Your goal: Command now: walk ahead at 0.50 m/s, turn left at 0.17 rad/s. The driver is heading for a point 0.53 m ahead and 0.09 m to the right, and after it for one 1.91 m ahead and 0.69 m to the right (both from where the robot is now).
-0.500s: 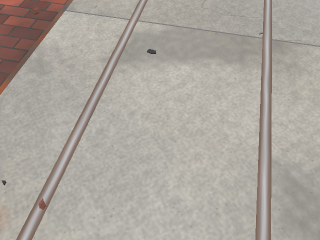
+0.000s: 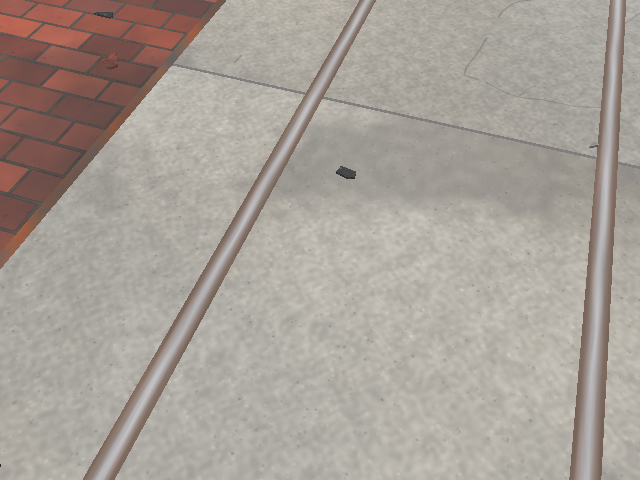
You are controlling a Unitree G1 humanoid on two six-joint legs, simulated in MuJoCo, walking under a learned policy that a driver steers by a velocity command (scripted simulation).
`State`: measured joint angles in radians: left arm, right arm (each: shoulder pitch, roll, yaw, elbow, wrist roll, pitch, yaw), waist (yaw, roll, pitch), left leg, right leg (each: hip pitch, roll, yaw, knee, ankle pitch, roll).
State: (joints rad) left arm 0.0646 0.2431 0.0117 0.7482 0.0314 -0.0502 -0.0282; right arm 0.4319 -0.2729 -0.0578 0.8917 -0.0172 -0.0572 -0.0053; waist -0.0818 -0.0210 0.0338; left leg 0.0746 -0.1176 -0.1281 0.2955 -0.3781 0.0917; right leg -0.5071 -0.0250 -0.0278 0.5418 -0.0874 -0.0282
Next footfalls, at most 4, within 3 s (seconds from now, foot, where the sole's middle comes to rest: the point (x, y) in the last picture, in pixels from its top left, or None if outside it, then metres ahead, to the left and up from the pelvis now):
0.02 right None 0.18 -0.11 -0.77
0.56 left None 0.46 0.10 -0.77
1.10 right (361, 369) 0.70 -0.12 -0.77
1.64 left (342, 244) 1.06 -0.12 -0.77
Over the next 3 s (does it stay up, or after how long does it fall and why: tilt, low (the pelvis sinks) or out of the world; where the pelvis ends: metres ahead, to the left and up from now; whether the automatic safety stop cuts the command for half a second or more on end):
stays up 1.11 -0.28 0.01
